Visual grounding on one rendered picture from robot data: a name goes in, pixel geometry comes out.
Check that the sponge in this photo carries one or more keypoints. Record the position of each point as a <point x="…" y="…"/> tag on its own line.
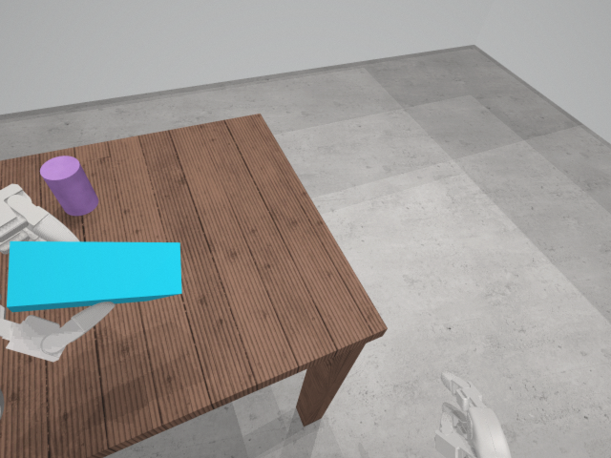
<point x="61" y="274"/>

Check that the robot right hand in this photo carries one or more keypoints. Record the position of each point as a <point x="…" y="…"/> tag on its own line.
<point x="477" y="435"/>

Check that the table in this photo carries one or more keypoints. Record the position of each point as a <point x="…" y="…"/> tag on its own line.
<point x="266" y="293"/>

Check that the robot left hand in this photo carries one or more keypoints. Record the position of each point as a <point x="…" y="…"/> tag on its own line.
<point x="20" y="220"/>

